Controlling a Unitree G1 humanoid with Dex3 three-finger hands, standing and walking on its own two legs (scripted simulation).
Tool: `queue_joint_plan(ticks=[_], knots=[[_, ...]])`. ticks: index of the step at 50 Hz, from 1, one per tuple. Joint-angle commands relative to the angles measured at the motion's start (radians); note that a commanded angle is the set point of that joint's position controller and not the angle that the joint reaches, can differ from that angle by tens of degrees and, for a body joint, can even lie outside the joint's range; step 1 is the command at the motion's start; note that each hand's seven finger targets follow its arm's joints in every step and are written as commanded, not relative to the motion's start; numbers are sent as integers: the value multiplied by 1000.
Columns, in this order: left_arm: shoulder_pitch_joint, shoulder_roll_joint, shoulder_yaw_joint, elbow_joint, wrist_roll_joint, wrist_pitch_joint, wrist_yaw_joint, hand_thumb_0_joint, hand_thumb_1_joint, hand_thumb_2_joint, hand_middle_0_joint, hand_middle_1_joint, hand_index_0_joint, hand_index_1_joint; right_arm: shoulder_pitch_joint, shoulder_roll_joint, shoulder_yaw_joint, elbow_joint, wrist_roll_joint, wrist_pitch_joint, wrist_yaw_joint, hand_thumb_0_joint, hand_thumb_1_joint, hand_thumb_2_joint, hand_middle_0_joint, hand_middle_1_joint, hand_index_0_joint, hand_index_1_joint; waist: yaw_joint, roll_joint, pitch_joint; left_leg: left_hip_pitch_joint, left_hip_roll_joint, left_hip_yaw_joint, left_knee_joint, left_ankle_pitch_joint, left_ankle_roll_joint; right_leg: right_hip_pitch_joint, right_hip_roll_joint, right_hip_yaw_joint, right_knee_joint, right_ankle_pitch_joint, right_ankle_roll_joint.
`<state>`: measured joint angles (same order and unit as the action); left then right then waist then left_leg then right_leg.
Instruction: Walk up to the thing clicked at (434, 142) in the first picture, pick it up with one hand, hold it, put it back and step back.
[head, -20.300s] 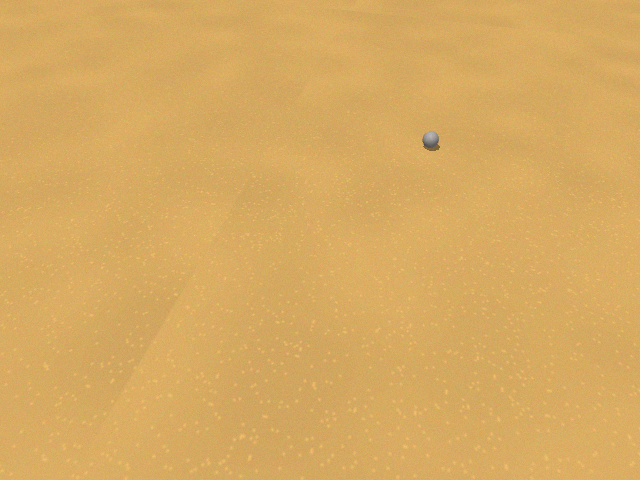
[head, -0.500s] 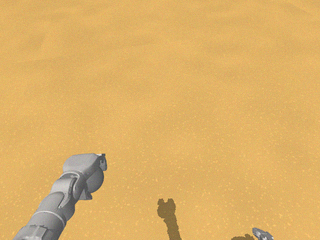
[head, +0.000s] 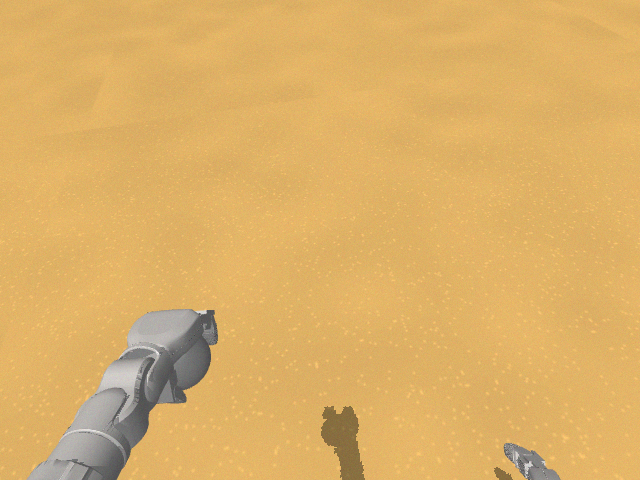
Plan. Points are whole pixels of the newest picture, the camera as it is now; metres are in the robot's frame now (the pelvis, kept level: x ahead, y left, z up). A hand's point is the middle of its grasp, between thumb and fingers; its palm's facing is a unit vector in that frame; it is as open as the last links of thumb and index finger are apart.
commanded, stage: hold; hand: left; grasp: from above
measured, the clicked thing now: (179, 358) +0.31 +0.22 -0.05
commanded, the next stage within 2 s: crouch in 0.66 s
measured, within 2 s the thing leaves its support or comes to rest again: neither
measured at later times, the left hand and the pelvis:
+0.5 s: hand (171, 373) +0.28 +0.22 -0.03, palm faces -0.45 -0.05 -0.89, open 10.5 cm; pelvis -0.01 +0.00 +0.00, yaw +0 degrees
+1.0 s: hand (176, 379) +0.28 +0.22 -0.05, palm faces -0.45 -0.05 -0.89, open 10.5 cm; pelvis +0.00 +0.00 +0.00, yaw +0 degrees
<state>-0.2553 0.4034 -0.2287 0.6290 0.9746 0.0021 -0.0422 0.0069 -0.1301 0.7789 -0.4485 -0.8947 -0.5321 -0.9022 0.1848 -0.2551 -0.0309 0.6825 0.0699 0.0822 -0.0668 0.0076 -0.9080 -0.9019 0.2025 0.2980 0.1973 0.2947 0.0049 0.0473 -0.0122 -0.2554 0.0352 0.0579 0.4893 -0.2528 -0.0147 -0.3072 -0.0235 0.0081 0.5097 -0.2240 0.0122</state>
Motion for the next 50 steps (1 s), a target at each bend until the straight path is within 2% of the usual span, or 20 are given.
queue_joint_plan(ticks=[1,5,10,11,13,16,18,24,26,29,32,37,38,39,40,41,43,44,47,50], knots=[[-347,214,107,-195,1,-6,34,0,393,1030,-717,-1055,-756,-1016,-84,-121,-39,-131,-3,-40,-7,0,-899,-898,200,300,200,300,-2,-35,-257,104,-44,-6,-56,209,33,94,39,-8,-80,162,-14],[-337,214,110,-210,-4,-3,24,0,372,1013,-691,-1080,-736,-1033,-105,-115,-35,-138,-2,-39,-7,0,-903,-900,200,300,200,300,14,-37,-237,95,-48,-6,-69,189,31,97,38,-11,-94,134,-16],[-334,192,84,-195,-6,2,9,0,392,995,-699,-1076,-748,-1025,-108,-114,-30,-142,0,-39,-8,0,-902,-900,199,300,200,300,4,-49,-210,95,-48,-6,-83,156,34,83,37,-9,-106,105,-16],[-313,210,106,-184,-7,1,9,0,391,986,-698,-1070,-748,-1019,-106,-116,-30,-146,1,-38,-8,0,-902,-899,200,300,200,300,9,-49,-209,96,-47,-5,-83,148,35,88,36,-8,-110,95,-16],[-334,205,95,-200,-6,-5,4,0,369,988,-685,-1071,-733,-1021,-103,-114,-29,-142,-1,-40,-9,0,-904,-901,200,300,200,300,2,-43,-230,105,-45,-6,-82,159,34,93,38,-8,-102,107,-17],[-300,219,123,-191,-2,-8,16,0,388,1003,-707,-1064,-751,-1018,-112,-111,-27,-148,-1,-39,-10,0,-903,-900,200,300,200,300,14,-40,-213,88,-49,-6,-85,143,33,91,37,-10,-108,83,-19],[-362,231,120,-210,7,-17,22,0,384,1000,-708,-1066,-753,-1020,-110,-113,-29,-139,-4,-39,-11,0,-905,-901,200,300,200,300,6,-14,-232,102,-45,-10,-87,153,29,88,40,-9,-100,96,-22],[-327,205,112,-211,2,-15,42,0,398,1009,-709,-1087,-758,-1037,-107,-114,-33,-141,-4,-46,-9,0,-902,-900,200,300,200,300,11,-19,-234,100,-45,-11,-89,136,28,94,40,-12,-109,76,-22],[-325,188,90,-203,1,-11,44,0,417,1022,-734,-1088,-779,-1041,-112,-112,-32,-138,-4,-47,-9,0,-906,-901,199,300,200,300,3,-30,-228,102,-46,-11,-89,138,28,88,39,-11,-110,79,-21],[-331,234,128,-219,7,-10,47,0,383,1026,-730,-1042,-764,-1007,-101,-116,-36,-129,-3,-46,-10,0,-906,-902,199,300,200,300,13,-19,-256,114,-45,-10,-82,168,29,104,38,-11,-105,110,-20],[-364,211,101,-219,2,-11,41,0,388,1029,-724,-1068,-763,-1028,-99,-117,-34,-128,-3,-45,-10,0,-907,-902,199,300,200,300,1,-21,-248,119,-43,-11,-83,182,30,99,39,-10,-103,130,-20],[-275,193,102,-180,-5,-3,33,0,376,990,-697,-1069,-745,-1019,-110,-114,-33,-133,-1,-47,-8,0,-904,-900,200,300,200,300,19,-44,-224,102,-43,-13,-89,177,26,106,41,-19,-109,111,-21],[-266,184,95,-187,-6,-2,32,0,440,910,-716,-1116,-794,-1035,-110,-114,-34,-137,-2,-47,-7,0,-925,-913,200,301,200,300,17,-42,-218,99,-45,-12,-87,181,26,104,41,-17,-108,116,-22],[-280,199,105,-207,-4,-3,32,0,360,922,-636,-1091,-714,-1022,-114,-112,-34,-143,-1,-45,-7,0,-886,-897,200,301,201,301,20,-32,-215,98,-46,-10,-87,177,26,103,39,-16,-111,112,-22],[-283,203,108,-193,5,-4,32,0,343,963,-659,-1087,-712,-1034,-111,-112,-33,-143,-1,-45,-7,0,-893,-899,200,300,200,300,13,-41,-209,93,-47,-9,-86,170,29,101,37,-15,-114,111,-20],[-269,206,113,-196,1,-6,35,0,355,967,-666,-1099,-720,-1044,-115,-112,-31,-142,-1,-43,-8,0,-894,-900,200,300,200,300,19,-50,-197,85,-47,-11,-88,159,29,98,38,-15,-115,100,-20],[-255,176,95,-173,9,-9,44,0,361,1003,-695,-1073,-735,-1033,-114,-108,-31,-148,-1,-40,-6,0,-894,-901,200,300,200,300,7,-58,-176,78,-50,-10,-88,138,30,82,35,-12,-116,79,-20],[-247,182,108,-148,13,-11,56,0,342,993,-682,-1069,-723,-1028,-104,-113,-32,-140,-2,-38,-6,0,-894,-900,200,300,200,300,-2,-84,-178,73,-49,-13,-79,143,32,76,36,-12,-111,87,-17],[-284,171,107,-132,35,-24,109,0,331,992,-684,-1041,-720,-1005,-81,-113,-39,-125,-9,-35,-1,0,-892,-900,200,300,200,300,-14,-75,-205,69,-51,-13,-54,170,29,57,35,-14,-85,118,-18],[-295,165,111,-34,63,-30,175,0,315,970,-662,-1040,-703,-998,-55,-117,-47,-96,-16,-30,5,0,-891,-898,200,300,200,300,-24,-69,-203,28,-53,-11,-13,173,24,11,34,-14,-48,125,-19]])
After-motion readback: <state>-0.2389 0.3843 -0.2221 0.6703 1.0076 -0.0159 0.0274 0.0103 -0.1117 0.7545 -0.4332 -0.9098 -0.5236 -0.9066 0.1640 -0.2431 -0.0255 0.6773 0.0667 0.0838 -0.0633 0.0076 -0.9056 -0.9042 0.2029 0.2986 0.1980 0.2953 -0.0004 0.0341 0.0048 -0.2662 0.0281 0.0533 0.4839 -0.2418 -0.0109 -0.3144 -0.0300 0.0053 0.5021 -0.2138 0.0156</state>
